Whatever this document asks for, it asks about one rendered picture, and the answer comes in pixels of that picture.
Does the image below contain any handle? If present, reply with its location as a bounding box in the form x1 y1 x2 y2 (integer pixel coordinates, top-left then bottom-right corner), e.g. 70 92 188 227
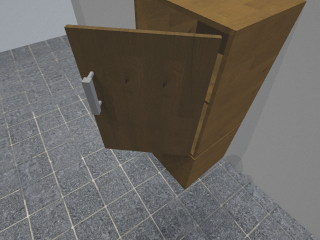
81 71 102 115

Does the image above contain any cupboard door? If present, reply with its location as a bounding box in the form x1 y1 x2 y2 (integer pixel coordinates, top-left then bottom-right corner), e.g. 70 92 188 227
64 24 222 156

